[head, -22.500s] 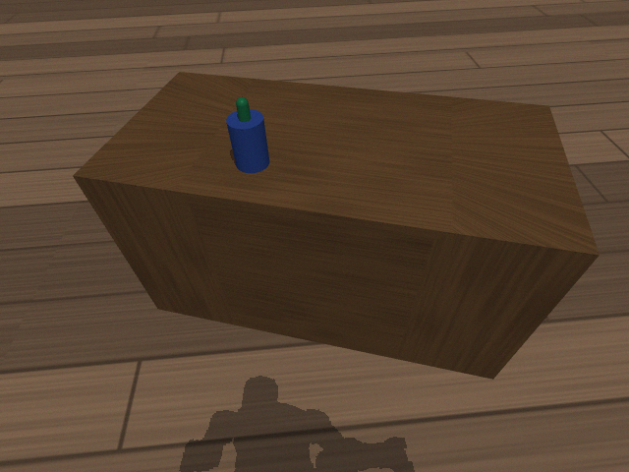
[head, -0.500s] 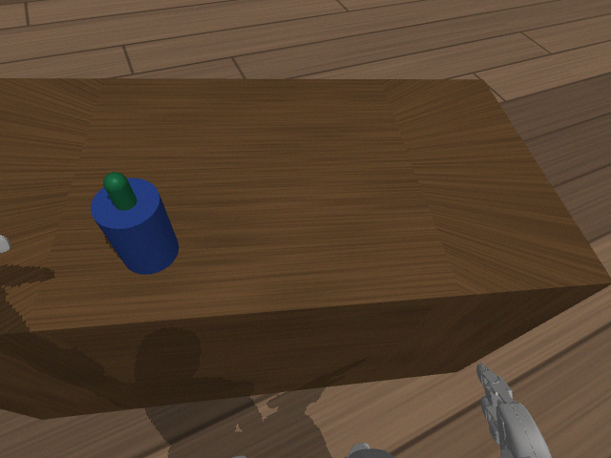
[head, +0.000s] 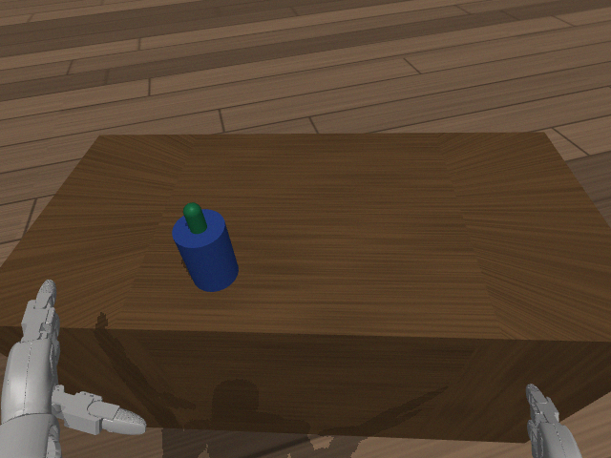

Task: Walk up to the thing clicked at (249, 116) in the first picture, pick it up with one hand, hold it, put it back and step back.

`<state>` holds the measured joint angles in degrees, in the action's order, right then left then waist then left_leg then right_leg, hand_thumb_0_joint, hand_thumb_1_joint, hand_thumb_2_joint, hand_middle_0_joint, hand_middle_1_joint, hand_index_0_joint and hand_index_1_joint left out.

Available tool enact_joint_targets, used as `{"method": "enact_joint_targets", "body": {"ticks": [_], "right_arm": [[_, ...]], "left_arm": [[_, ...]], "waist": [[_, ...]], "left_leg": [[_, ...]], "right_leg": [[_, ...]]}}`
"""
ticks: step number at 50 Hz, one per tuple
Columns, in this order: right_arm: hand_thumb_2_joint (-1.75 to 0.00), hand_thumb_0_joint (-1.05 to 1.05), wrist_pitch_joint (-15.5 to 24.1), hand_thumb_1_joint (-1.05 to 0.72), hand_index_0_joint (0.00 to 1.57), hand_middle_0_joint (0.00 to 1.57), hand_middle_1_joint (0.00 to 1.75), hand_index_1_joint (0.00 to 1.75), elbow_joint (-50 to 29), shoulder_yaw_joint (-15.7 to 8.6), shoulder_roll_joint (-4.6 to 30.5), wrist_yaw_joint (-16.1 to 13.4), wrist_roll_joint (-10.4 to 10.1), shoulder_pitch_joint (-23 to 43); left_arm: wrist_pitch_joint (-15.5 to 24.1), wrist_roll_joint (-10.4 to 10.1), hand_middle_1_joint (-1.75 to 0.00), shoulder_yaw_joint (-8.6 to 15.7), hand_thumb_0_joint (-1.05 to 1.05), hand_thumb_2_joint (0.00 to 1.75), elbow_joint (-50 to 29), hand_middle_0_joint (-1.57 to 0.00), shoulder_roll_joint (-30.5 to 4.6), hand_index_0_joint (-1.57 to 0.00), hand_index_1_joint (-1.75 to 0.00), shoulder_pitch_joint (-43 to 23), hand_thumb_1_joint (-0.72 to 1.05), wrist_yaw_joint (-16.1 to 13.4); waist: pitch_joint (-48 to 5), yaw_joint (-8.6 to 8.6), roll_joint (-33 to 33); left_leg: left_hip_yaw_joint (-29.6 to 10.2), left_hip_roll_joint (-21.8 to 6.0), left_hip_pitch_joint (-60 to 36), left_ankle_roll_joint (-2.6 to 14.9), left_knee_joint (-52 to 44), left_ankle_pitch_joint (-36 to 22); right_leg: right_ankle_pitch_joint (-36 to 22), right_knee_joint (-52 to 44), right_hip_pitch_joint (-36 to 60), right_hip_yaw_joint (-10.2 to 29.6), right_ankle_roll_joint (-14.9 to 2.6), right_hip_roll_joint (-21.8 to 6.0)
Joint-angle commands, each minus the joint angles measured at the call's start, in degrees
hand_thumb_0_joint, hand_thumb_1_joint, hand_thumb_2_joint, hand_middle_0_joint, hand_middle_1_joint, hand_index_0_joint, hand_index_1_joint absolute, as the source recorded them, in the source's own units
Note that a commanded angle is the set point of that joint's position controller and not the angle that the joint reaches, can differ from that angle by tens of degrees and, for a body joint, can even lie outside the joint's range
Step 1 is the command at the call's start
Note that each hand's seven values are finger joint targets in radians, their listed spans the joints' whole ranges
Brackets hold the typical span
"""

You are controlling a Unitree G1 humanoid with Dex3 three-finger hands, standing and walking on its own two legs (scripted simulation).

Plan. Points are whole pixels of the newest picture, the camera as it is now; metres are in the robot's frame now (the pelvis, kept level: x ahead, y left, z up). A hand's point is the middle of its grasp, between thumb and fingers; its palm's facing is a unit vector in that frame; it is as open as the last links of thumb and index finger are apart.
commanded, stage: sink last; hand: left
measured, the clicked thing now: (204, 242) +0.46 +0.23 -0.01
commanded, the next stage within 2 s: home in 0.42 s
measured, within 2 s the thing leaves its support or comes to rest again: neither
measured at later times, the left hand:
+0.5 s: hand (96, 446) +0.14 +0.24 +0.07, palm faces +0.32 -0.85 -0.42, open 17.4 cm
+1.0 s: hand out of the picture +0.14 +0.21 -0.05, palm faces +0.17 -0.96 -0.24, open 17.3 cm
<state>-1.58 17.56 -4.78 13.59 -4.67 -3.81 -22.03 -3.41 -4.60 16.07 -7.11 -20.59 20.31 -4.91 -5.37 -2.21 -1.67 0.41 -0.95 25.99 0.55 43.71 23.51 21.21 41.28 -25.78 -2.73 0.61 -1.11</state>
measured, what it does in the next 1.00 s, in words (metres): stands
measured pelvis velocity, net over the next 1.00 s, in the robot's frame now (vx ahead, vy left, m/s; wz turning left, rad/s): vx -0.02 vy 0.00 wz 0.00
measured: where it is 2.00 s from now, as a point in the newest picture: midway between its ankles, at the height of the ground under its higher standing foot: outside the picture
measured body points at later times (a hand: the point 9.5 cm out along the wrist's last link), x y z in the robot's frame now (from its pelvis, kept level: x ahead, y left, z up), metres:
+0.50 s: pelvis -0.04 -0.02 -0.01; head -0.03 -0.04 +0.44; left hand +0.12 +0.28 +0.10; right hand +0.12 -0.28 -0.07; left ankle -0.01 +0.11 -0.71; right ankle +0.00 -0.13 -0.71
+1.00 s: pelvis -0.02 +0.00 +0.00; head +0.00 +0.01 +0.45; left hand +0.13 +0.26 -0.03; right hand +0.14 -0.23 -0.06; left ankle -0.01 +0.11 -0.71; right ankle +0.00 -0.13 -0.71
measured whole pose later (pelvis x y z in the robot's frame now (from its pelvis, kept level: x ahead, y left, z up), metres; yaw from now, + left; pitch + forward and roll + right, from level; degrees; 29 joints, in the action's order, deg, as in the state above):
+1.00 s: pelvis -0.02 +0.00 +0.00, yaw +0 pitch +4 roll -1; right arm 5.5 21.5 -0.2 11.0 -4.2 -1.6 -20.1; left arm 3.9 -1.8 4.5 6.7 -12.0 26.9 -2.9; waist -2.1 -1.1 0.3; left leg 1.0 0.0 27.1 1.0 45.1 22.3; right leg 20.5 43.8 -27.5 -2.1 1.0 -2.1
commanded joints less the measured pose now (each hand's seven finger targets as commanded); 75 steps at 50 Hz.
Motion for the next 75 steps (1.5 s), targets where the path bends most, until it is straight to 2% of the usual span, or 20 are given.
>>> {"method": "enact_joint_targets", "body": {"ticks": [1, 4, 9, 15, 19, 22, 26, 29, 31, 32, 33, 35, 38, 42, 50, 55, 56, 57, 64, 75], "right_arm": [[-0.07, 0.00, 4.0, 0.51, 0.05, 0.05, 0.05, 0.05, -9.2, -0.9, 3.8, -0.2, 0.7, 0.8], [-0.07, 0.00, 4.7, 0.50, 0.05, 0.05, 0.05, 0.05, -10.1, -4.0, 7.4, -0.4, 1.0, 0.6], [-0.07, 0.00, 4.8, 0.50, 0.05, 0.05, 0.05, 0.05, -7.5, -3.2, 4.7, -0.2, 1.4, 0.5], [-0.06, 0.00, 6.0, 0.53, 0.05, 0.05, 0.05, 0.05, -7.8, -3.3, 4.5, -0.8, 2.1, 6.0], [-0.06, 0.00, 7.5, 0.54, 0.05, 0.05, 0.05, 0.05, -8.4, -2.4, 4.3, -0.7, 2.1, 4.1], [-0.07, 0.00, 8.2, 0.49, 0.05, 0.05, 0.06, 0.06, -6.5, -2.0, 3.6, -0.7, 2.3, 2.4], [-0.08, 0.00, 8.4, 0.45, 0.05, 0.05, 0.06, 0.06, -5.0, -5.1, 6.5, -1.1, 2.4, 2.7], [-0.32, 0.00, 8.5, 0.21, 0.14, 0.14, 0.20, 0.20, -6.3, -2.5, 4.5, -0.7, 2.2, 3.8], [-0.48, 0.00, 8.9, 0.05, 0.14, 0.14, 0.20, 0.20, -8.8, 1.2, 1.3, -0.3, 2.0, 5.6], [-0.56, 0.00, 9.1, -0.03, 0.15, 0.15, 0.21, 0.21, -8.4, 0.7, 2.5, -0.4, 1.9, 6.3], [-0.58, 0.00, 9.5, -0.11, 0.14, 0.14, 0.21, 0.21, -9.6, 3.9, -0.2, 0.0, 1.7, 7.8], [-0.62, 0.00, 10.0, -0.27, 0.15, 0.15, 0.22, 0.22, -10.5, 4.4, 0.7, -0.2, 1.8, 8.7], [-0.68, 0.00, 10.0, -0.51, 0.16, 0.16, 0.24, 0.24, -7.0, 0.1, 5.2, -0.3, 2.1, 1.6], [-0.82, 0.00, 10.3, -0.76, 0.19, 0.19, 0.28, 0.28, -5.0, -2.3, 7.0, 0.1, 2.3, 0.0], [-0.91, 0.00, 10.8, -0.90, 0.20, 0.20, 0.30, 0.30, -8.0, 3.2, 2.2, 0.1, 2.2, 8.2], [-0.90, 0.00, 9.1, -0.90, 0.20, 0.20, 0.30, 0.30, -8.3, 0.9, 4.9, -0.3, 2.7, 3.4], [-0.91, 0.00, 8.5, -0.90, 0.20, 0.20, 0.30, 0.30, 3.6, 2.0, 6.5, -0.6, 2.8, 4.4], [-0.91, 0.00, 8.6, -0.90, 0.20, 0.20, 0.30, 0.30, 2.0, 2.6, 5.7, -0.7, 2.6, 4.9], [-0.91, 0.00, 8.0, -0.90, 0.20, 0.20, 0.30, 0.30, 2.7, 3.2, 5.1, -1.1, 2.3, 8.1], [-0.91, 0.00, 8.7, -0.90, 0.20, 0.20, 0.30, 0.30, 3.7, 2.6, 5.6, -2.1, 2.6, 9.5]], "left_arm": [[3.7, 0.2, -0.04, -1.9, 0.00, 0.04, -19.3, -0.06, -3.6, -0.05, -0.05, 0.0, -0.56, 0.5], [4.0, 0.4, -0.05, -0.3, 0.00, 0.04, -22.9, -0.06, -5.4, -0.05, -0.05, 6.8, -0.56, 0.9], [5.1, 0.2, -0.05, 4.9, 0.00, 0.03, -27.1, -0.06, -9.5, -0.06, -0.05, 7.6, -0.55, 1.2], [6.5, 0.4, -0.05, 4.3, 0.00, 0.03, -14.5, -0.05, -5.6, -0.05, -0.05, 9.7, -0.54, 1.6], [9.5, 0.4, -0.04, 5.3, 0.00, 0.02, -22.2, -0.04, -7.9, -0.05, -0.03, 7.6, -0.53, 1.3], [10.2, 0.8, -0.06, 7.1, 0.00, 0.02, -19.7, -0.06, -9.1, -0.07, -0.05, 8.4, -0.56, 0.9], [11.1, 0.6, -0.07, 10.3, 0.00, 0.03, -13.8, -0.07, -10.8, -0.08, -0.06, 7.4, -0.60, 0.4], [12.5, 0.6, -0.06, 11.1, 0.00, 0.08, -12.7, -0.06, -11.3, -0.06, -0.06, 6.5, -0.51, 0.5], [13.6, 0.7, -0.06, 8.6, 0.00, 0.09, -11.7, -0.06, -9.0, -0.06, -0.06, 5.5, -0.51, 0.8], [13.5, 0.8, -0.06, 7.2, 0.00, 0.08, -6.9, -0.05, -7.0, -0.06, -0.06, 7.9, -0.52, 1.0], [14.1, 0.9, -0.06, 4.5, 0.00, 0.07, -9.3, -0.05, -5.1, -0.06, -0.06, 5.4, -0.54, 1.2], [14.5, 1.3, -0.06, 2.4, 0.00, 0.08, -5.9, -0.05, -3.3, -0.06, -0.06, 5.4, -0.53, 1.2], [14.2, 1.7, -0.06, 3.1, 0.00, 0.08, -4.9, -0.05, -5.2, -0.06, -0.06, 7.3, -0.52, 1.0], [12.5, 2.2, -0.06, -1.1, 0.00, 0.08, -2.9, -0.05, -2.6, -0.06, -0.06, 6.4, -0.51, 1.3], [10.1, 3.4, -0.06, -12.5, 0.00, 0.07, 7.3, -0.05, 4.4, -0.05, -0.05, 0.4, -0.53, 1.4], [8.7, 3.5, -0.05, -9.7, 0.00, 0.06, 9.5, -0.05, 0.2, -0.05, -0.05, 3.0, -0.54, 0.4], [8.7, 3.7, -0.05, -5.4, 0.00, 0.05, 5.9, -0.05, -2.6, -0.05, -0.05, 3.4, -0.56, -1.0], [7.9, 3.9, -0.05, -9.7, 0.00, 0.05, 8.3, -0.05, 0.8, -0.05, -0.05, 5.5, -0.56, -0.8], [5.6, 3.5, -0.05, -15.2, 0.00, 0.05, 7.4, -0.05, 4.9, -0.05, -0.05, 0.8, -0.57, -1.2], [2.8, 4.2, -0.05, -12.8, 0.00, 0.04, 5.3, -0.05, 2.5, -0.05, -0.04, 2.7, -0.59, -2.9]], "waist": [[-4.6, 1.35, -2.8], [-3.1, 1.27, 1.1], [-0.4, 0.07, 1.9], [4.0, -0.29, 3.9], [-0.5, -1.23, 0.7], [-1.3, -0.73, 1.2], [1.7, -0.58, 2.7], [2.6, -1.67, 2.6], [1.8, -1.47, 3.3], [2.9, -1.61, 4.5], [3.8, -1.74, 2.1], [2.1, -1.52, 1.7], [0.6, -0.13, -1.0], [-1.1, 1.88, -3.4], [-4.0, 2.04, 0.8], [-9.6, 0.21, -4.0], [-8.7, -0.37, -5.2], [-7.0, 0.74, -5.4], [-2.4, 3.59, -1.1], [-8.3, 2.24, 0.9]], "left_leg": [[1.6, 0.8, -4.2, 0.00, -6.4, -16.1], [1.1, 0.8, -3.7, 0.48, -7.0, -12.9], [1.9, 1.7, -0.3, 0.87, -6.6, -6.8], [1.9, 2.0, 3.3, 1.12, -6.6, 2.9], [1.9, 2.2, 1.8, 0.85, -5.8, -0.4], [1.8, 2.2, 1.7, 0.90, -5.0, -1.8], [1.4, 1.9, 2.2, 0.85, -6.1, -0.6], [1.6, 1.9, 2.5, 0.77, -7.2, -1.1], [1.7, 2.0, 1.8, 0.87, -6.8, -2.7], [1.6, 1.9, 1.8, 0.97, -7.6, -2.3], [1.5, 1.7, 2.4, 0.92, -8.7, -1.1], [1.2, 1.6, 1.6, 1.00, -9.1, -1.7], [1.0, 1.3, -0.2, 0.65, -9.6, -4.0], [-1.5, -0.2, -2.4, -0.28, -10.8, -6.5], [-1.9, -0.4, -0.6, -0.32, -7.0, -10.9], [-0.1, 0.3, -1.8, -1.09, -5.2, -16.9], [-1.9, -0.2, -2.2, -1.71, -4.2, -17.4], [-2.0, -0.3, -1.9, -1.84, -4.5, -17.4], [-0.9, -0.3, 1.0, -0.59, -3.3, -12.5], [-0.4, 0.3, 0.2, -0.08, -1.7, -11.9]], "right_leg": [[-13.7, -4.1, 2.4, -0.9, -1.29, 1.1], [-10.5, -4.8, 1.5, -1.4, -0.96, 1.3], [-4.8, -6.7, 0.2, -0.1, -0.36, 0.2], [8.5, -8.9, -1.7, 2.9, -0.29, -0.9], [5.6, -8.0, 0.5, 3.9, -0.23, -1.6], [4.1, -8.1, 1.3, 4.6, 0.19, -1.8], [5.0, -8.5, 0.5, 3.7, 0.13, -1.3], [3.5, -8.1, 1.3, 2.5, -0.10, -1.0], [2.3, -8.3, 2.2, 3.0, 0.12, -1.2], [1.8, -7.8, 1.6, 2.0, 0.06, -0.8], [2.0, -7.1, 1.6, 1.4, -0.23, -0.5], [0.3, -6.2, 2.3, 0.6, -0.31, -0.1], [-3.1, -4.9, 2.2, -0.2, -0.59, 0.6], [-6.2, -3.0, 1.0, -1.3, -0.62, 1.5], [-8.0, -1.4, -0.4, -1.1, -1.01, 0.9], [-12.3, -0.3, 3.6, -0.3, -1.70, 0.6], [-12.4, 0.6, 2.9, -0.9, -1.69, 1.5], [-12.3, 0.4, 2.4, -0.8, -1.70, 1.4], [-10.4, -1.0, -0.8, -1.0, -1.36, 1.7], [-9.9, -0.5, 1.1, -0.9, -1.21, 1.6]]}}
